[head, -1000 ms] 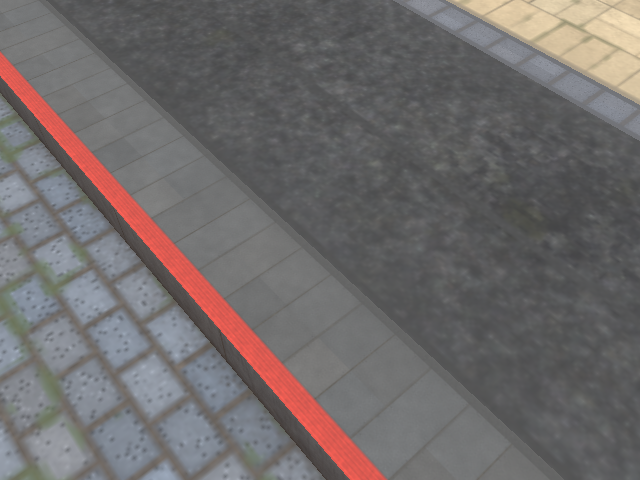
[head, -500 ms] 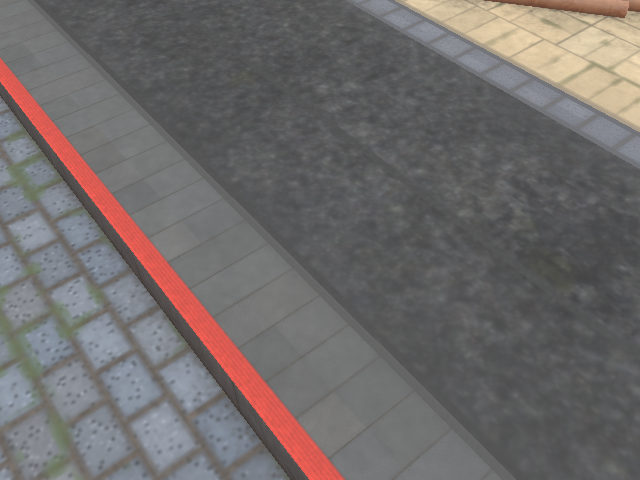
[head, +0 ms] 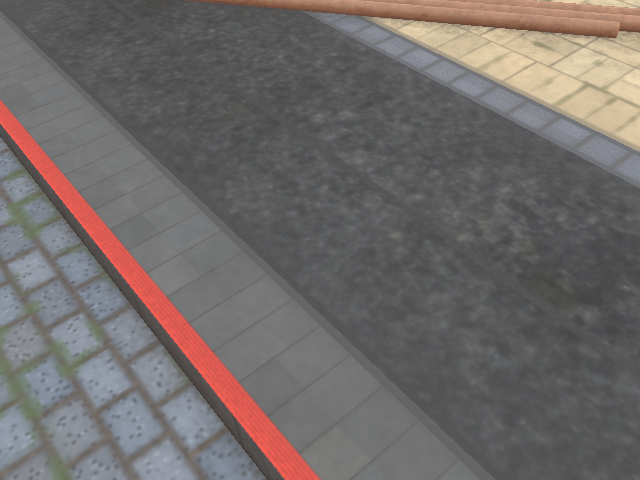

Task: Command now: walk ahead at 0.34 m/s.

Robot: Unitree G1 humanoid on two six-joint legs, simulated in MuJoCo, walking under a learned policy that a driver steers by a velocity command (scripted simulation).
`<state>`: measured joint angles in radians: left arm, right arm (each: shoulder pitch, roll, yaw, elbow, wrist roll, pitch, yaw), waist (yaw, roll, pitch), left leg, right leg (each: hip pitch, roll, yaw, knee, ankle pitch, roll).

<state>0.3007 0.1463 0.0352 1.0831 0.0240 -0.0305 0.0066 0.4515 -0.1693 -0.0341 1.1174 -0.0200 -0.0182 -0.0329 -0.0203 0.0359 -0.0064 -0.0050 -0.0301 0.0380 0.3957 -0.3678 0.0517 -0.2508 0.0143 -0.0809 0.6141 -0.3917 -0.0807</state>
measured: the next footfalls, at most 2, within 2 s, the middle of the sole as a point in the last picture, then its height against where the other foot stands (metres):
left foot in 0.54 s outside the picture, level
right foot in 1.08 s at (384, 411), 0.15 m higher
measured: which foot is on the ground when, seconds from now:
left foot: down 0.00-0.04, up 0.06-0.52, down 0.54-1.00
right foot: down 0.00-0.56, up 0.58-1.00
